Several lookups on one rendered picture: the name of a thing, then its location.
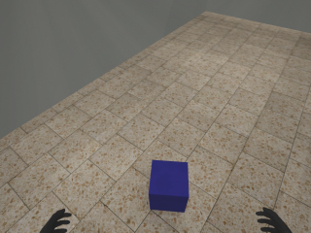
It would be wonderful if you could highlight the robot left hand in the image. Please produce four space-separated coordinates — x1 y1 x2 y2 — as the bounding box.
40 209 72 233

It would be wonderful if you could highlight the robot right hand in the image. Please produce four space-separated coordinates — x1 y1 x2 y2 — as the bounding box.
256 207 293 233

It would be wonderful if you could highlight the carton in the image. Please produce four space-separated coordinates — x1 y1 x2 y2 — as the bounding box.
149 160 190 213

